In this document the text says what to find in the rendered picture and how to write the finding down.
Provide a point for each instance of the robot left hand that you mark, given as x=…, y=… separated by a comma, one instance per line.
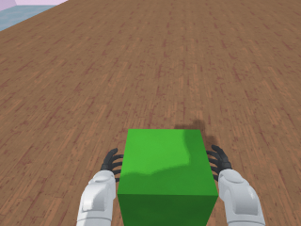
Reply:
x=109, y=165

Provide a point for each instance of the robot right hand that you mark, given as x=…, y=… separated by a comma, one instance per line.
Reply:
x=221, y=161

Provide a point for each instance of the left robot forearm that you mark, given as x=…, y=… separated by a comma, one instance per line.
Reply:
x=96, y=205

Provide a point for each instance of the carton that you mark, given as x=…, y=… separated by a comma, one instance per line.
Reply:
x=166, y=179

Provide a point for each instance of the right robot forearm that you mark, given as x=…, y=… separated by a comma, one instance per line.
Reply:
x=242, y=204

